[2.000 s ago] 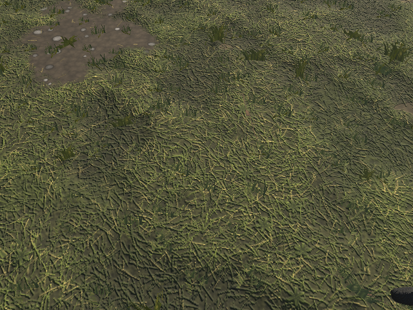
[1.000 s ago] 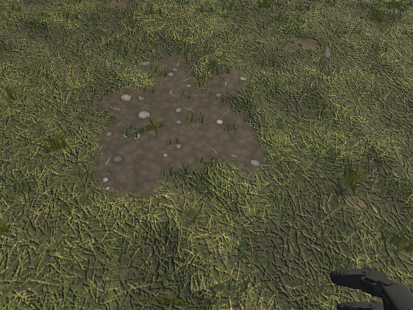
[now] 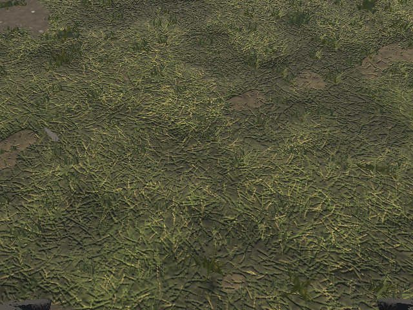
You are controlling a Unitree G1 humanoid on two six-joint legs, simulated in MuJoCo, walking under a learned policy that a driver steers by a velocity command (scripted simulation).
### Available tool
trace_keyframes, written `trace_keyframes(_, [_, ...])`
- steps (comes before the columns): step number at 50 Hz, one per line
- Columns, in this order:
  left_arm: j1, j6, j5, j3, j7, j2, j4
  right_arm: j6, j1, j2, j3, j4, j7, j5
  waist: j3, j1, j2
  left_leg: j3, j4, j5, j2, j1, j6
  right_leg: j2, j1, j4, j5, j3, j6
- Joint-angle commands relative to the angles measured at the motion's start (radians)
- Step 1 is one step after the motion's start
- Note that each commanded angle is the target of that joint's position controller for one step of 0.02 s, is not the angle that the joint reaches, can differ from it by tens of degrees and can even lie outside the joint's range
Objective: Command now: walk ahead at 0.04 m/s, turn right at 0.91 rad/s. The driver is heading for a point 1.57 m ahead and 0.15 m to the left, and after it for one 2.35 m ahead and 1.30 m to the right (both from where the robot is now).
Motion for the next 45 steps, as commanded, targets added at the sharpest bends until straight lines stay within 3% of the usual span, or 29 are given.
trace_keyframes(1, [0.086,-0.022,0.000,0.040,-0.017,0.179,-0.054,-0.006,-0.052,-0.109,-0.034,-0.112,-0.013,-0.019,-0.151,0.022,0.227,-0.390,-0.197,0.066,0.420,0.237,0.278,-0.149,-0.209,0.411,-0.099,-0.114,0.078])
trace_keyframes(2, [0.092,-0.013,0.003,0.039,-0.013,0.167,-0.025,0.005,-0.072,-0.080,-0.024,-0.117,-0.020,-0.005,-0.119,0.018,0.158,-0.274,-0.181,-0.009,0.335,0.200,0.229,-0.163,-0.200,0.459,-0.030,-0.133,0.091])
trace_keyframes(3, [0.099,-0.006,0.011,0.027,-0.008,0.133,-0.014,0.014,-0.070,-0.085,-0.020,-0.121,-0.026,0.005,-0.103,0.013,0.119,-0.216,-0.180,-0.001,0.294,0.173,0.209,-0.160,-0.199,0.520,0.008,-0.165,0.098])
trace_keyframes(5, [0.073,-0.009,0.009,0.002,-0.009,0.078,-0.025,0.024,-0.036,-0.100,-0.016,-0.106,-0.031,0.003,-0.079,-0.009,0.102,-0.135,-0.192,0.095,0.262,0.151,0.217,-0.174,-0.188,0.494,0.037,-0.226,0.105])
trace_keyframes(8, [0.027,-0.022,0.008,-0.018,-0.004,0.042,-0.037,0.035,0.026,-0.119,-0.022,-0.082,-0.025,0.001,-0.124,-0.048,0.165,-0.090,-0.179,0.146,0.261,0.242,0.244,-0.200,-0.159,0.322,0.013,-0.252,0.115])
trace_keyframes(11, [0.016,-0.029,0.019,-0.038,-0.009,0.011,-0.028,0.041,0.037,-0.140,-0.028,-0.065,-0.012,0.015,-0.147,-0.061,0.217,-0.077,-0.177,0.106,0.272,0.218,0.251,-0.222,-0.011,0.091,-0.035,-0.275,0.098])
trace_keyframes(13, [0.039,-0.031,0.025,-0.043,-0.014,-0.008,0.001,0.042,0.062,-0.112,-0.015,-0.043,0.000,0.025,-0.140,-0.060,0.244,-0.104,-0.173,0.060,0.264,0.185,0.243,-0.221,0.100,-0.103,-0.013,-0.290,0.084])
trace_keyframes(14, [0.071,-0.031,0.028,-0.043,-0.016,-0.019,0.026,0.042,0.065,-0.098,-0.006,-0.034,0.006,0.033,-0.131,-0.038,0.238,-0.103,-0.153,0.035,0.246,0.153,0.224,-0.209,0.180,-0.251,0.075,-0.303,0.072])
trace_keyframes(15, [0.103,-0.032,0.029,-0.037,-0.018,-0.013,0.047,0.042,0.085,-0.112,-0.009,-0.025,0.010,0.048,-0.111,-0.018,0.231,-0.102,-0.134,0.028,0.227,0.102,0.198,-0.183,0.270,-0.404,0.193,-0.327,0.048])
trace_keyframes(16, [0.116,-0.032,0.030,-0.025,-0.015,0.035,0.047,0.034,0.129,-0.132,-0.016,-0.016,0.013,0.055,-0.116,-0.022,0.212,-0.109,-0.115,0.005,0.209,0.021,0.150,-0.213,0.375,-0.419,0.237,-0.291,0.011])
trace_keyframes(17, [0.159,-0.026,0.042,-0.010,-0.005,0.100,0.041,0.021,0.122,-0.097,-0.006,-0.032,0.023,0.040,-0.151,-0.012,0.070,-0.065,0.011,-0.142,0.151,-0.086,0.081,-0.376,0.483,-0.413,0.336,-0.155,-0.042])
trace_keyframes(18, [0.142,-0.017,0.066,0.018,-0.003,0.190,0.068,0.004,0.071,-0.061,0.001,-0.085,0.023,0.049,-0.119,-0.020,-0.241,0.112,0.144,-0.346,0.037,-0.208,0.026,-0.557,0.359,-0.445,0.386,-0.012,-0.169])
trace_keyframes(19, [0.106,-0.028,0.080,0.010,0.000,0.140,0.041,0.001,0.039,-0.142,-0.024,-0.083,0.016,0.043,-0.105,0.022,-0.203,0.116,0.362,-0.454,0.069,-0.201,-0.014,-0.617,0.294,-0.482,0.442,0.020,-0.246])
trace_keyframes(20, [0.066,-0.041,0.083,-0.006,0.007,0.088,0.032,0.012,0.051,-0.162,-0.043,-0.071,0.011,0.052,-0.083,0.008,-0.171,0.103,0.543,-0.461,0.064,-0.241,-0.027,-0.607,0.285,-0.484,0.528,-0.013,-0.249])
trace_keyframes(22, [-0.045,-0.062,0.050,-0.020,0.017,0.035,0.017,0.054,0.153,-0.131,-0.050,-0.025,-0.008,0.049,-0.062,-0.046,-0.149,0.077,0.697,-0.382,0.086,-0.292,-0.055,-0.546,0.295,-0.467,0.579,-0.139,-0.189])
trace_keyframes(24, [-0.060,-0.065,0.042,-0.024,0.025,0.015,0.023,0.076,0.152,-0.098,-0.044,-0.038,-0.011,0.048,-0.046,-0.051,-0.124,0.102,0.701,-0.296,0.105,-0.302,-0.077,-0.515,0.290,-0.468,0.588,-0.230,-0.167])
trace_keyframes(27, [-0.028,-0.054,0.041,-0.013,0.033,0.026,0.043,0.081,0.082,-0.052,-0.023,-0.095,0.014,0.047,-0.067,-0.010,-0.118,0.147,0.507,-0.223,0.137,-0.267,-0.086,-0.515,0.344,-0.448,0.539,-0.301,-0.163])
trace_keyframes(29, [-0.014,-0.050,0.037,0.004,0.030,0.066,0.053,0.079,0.062,-0.041,-0.014,-0.129,0.037,0.045,-0.090,0.005,-0.129,0.176,0.389,-0.248,0.145,-0.187,-0.065,-0.546,0.345,-0.432,0.568,-0.321,-0.168])
trace_keyframes(32, [-0.011,-0.057,0.017,0.023,0.014,0.103,0.069,0.085,0.092,-0.082,-0.030,-0.147,0.055,0.047,-0.102,-0.006,-0.138,0.228,0.262,-0.252,0.121,-0.089,-0.020,-0.585,0.339,-0.385,0.607,-0.343,-0.152])
trace_keyframes(34, [-0.031,-0.064,-0.006,0.026,0.002,0.096,0.079,0.095,0.148,-0.091,-0.044,-0.138,0.053,0.048,-0.105,-0.048,-0.113,0.260,0.103,-0.151,0.087,0.030,0.025,-0.577,0.298,-0.288,0.567,-0.398,-0.094])
trace_keyframes(35, [0.015,-0.069,-0.005,0.022,-0.007,0.069,0.103,0.095,0.204,-0.122,-0.063,-0.120,0.039,0.044,-0.122,-0.065,-0.042,0.231,0.008,-0.042,0.057,0.158,0.063,-0.527,0.233,-0.163,0.497,-0.454,-0.037])
trace_keyframes(36, [0.026,-0.073,0.022,0.015,-0.011,0.035,0.090,0.089,0.277,-0.242,-0.101,-0.122,0.018,0.044,-0.135,-0.085,0.188,-0.026,-0.069,0.356,0.195,0.366,0.150,-0.420,-0.008,0.132,0.238,-0.528,0.057])
trace_keyframes(37, [-0.072,-0.080,0.056,-0.013,-0.006,-0.025,-0.004,0.066,0.279,-0.357,-0.116,-0.150,0.018,0.007,-0.196,-0.078,0.434,-0.488,-0.115,0.511,0.432,0.459,0.393,-0.232,-0.324,0.393,-0.275,-0.413,0.124])
trace_keyframes(38, [-0.137,-0.081,0.047,0.001,-0.002,0.038,0.012,0.041,0.275,-0.271,-0.093,-0.157,0.031,-0.003,-0.258,-0.144,0.229,-0.427,-0.148,0.407,0.454,0.461,0.413,-0.254,-0.347,0.511,-0.267,-0.257,0.108])
trace_keyframes(39, [-0.144,-0.079,0.025,0.003,0.002,0.044,0.019,0.026,0.235,-0.234,-0.074,-0.150,0.025,0.001,-0.209,-0.114,0.187,-0.329,-0.147,0.325,0.414,0.397,0.361,-0.266,-0.340,0.513,-0.181,-0.242,0.080])
trace_keyframes(40, [-0.111,-0.073,0.025,0.006,0.012,0.044,0.048,0.025,0.171,-0.199,-0.064,-0.152,0.014,0.021,-0.170,-0.075,0.108,-0.241,-0.138,0.246,0.356,0.342,0.295,-0.293,-0.328,0.463,-0.084,-0.240,0.072])
trace_keyframes(41, [-0.090,-0.066,0.034,0.011,0.021,0.058,0.061,0.033,0.107,-0.163,-0.048,-0.161,0.004,0.038,-0.146,-0.048,0.109,-0.188,-0.137,0.231,0.322,0.285,0.256,-0.303,-0.299,0.409,-0.010,-0.242,0.075])
trace_keyframes(43, [-0.030,-0.057,0.034,0.011,0.017,0.046,0.091,0.040,0.063,-0.147,-0.032,-0.170,-0.008,0.023,-0.161,-0.015,0.144,-0.116,-0.145,0.281,0.272,0.195,0.242,-0.275,-0.187,0.423,0.084,-0.272,0.089])
trace_keyframes(45, [0.009,-0.053,0.025,0.001,0.012,0.027,0.117,0.037,0.056,-0.126,-0.020,-0.163,-0.012,0.012,-0.175,-0.011,0.133,-0.069,-0.152,0.273,0.260,0.199,0.243,-0.271,-0.152,0.360,0.128,-0.282,0.103])
Velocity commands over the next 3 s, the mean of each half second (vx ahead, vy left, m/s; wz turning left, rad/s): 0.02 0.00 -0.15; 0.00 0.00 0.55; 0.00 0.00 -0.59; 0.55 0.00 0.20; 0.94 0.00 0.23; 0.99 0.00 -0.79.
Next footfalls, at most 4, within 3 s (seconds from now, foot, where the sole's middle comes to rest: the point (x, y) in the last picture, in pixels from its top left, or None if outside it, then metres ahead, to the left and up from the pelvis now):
0.34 right None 0.01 -0.12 -0.76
0.70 left None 0.03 0.15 -0.76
1.26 right None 0.07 -0.07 -0.76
1.88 left None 0.27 0.15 -0.76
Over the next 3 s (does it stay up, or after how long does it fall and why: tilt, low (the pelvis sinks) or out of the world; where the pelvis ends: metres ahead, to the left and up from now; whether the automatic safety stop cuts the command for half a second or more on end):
stays up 1.16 0.25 0.00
